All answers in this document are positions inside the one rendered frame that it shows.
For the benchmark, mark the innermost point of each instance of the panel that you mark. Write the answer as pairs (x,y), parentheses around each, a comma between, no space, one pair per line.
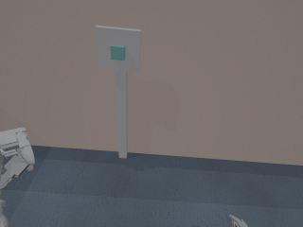
(131,38)

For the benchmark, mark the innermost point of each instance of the robot left hand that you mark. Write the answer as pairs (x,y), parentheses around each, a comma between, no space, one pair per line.
(14,145)

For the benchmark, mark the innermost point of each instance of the button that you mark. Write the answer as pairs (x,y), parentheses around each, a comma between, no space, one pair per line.
(118,52)

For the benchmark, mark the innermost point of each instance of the robot right hand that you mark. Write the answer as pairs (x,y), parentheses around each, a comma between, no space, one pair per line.
(236,222)

